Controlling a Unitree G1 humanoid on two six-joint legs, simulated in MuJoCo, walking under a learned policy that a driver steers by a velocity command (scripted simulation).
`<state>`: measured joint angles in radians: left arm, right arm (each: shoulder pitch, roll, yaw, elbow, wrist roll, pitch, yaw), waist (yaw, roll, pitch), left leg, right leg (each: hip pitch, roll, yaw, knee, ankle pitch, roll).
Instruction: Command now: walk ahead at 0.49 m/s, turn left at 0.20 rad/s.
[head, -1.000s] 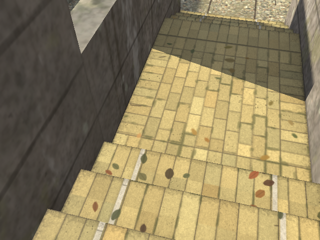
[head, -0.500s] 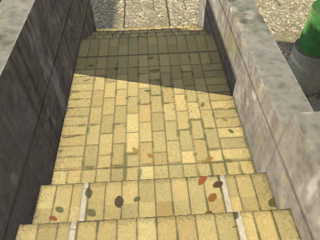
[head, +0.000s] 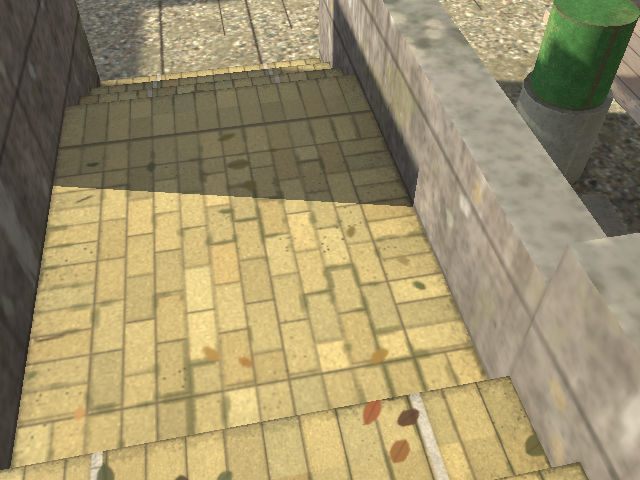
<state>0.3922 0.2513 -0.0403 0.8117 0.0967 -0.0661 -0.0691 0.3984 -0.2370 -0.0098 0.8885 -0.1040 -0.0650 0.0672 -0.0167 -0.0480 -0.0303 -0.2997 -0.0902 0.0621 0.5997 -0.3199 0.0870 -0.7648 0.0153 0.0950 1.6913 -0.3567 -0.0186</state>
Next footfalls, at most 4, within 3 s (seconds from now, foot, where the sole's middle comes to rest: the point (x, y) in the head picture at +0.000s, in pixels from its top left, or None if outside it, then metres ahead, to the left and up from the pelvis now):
0.32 right None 0.36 -0.15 -0.91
1.02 left None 0.61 0.29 -1.06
1.56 right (263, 369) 1.06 0.20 -1.22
1.96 left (176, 334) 1.20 0.49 -1.22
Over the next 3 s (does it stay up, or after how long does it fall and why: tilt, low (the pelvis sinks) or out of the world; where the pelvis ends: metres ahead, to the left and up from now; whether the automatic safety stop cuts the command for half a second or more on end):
stays up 1.42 0.35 -0.45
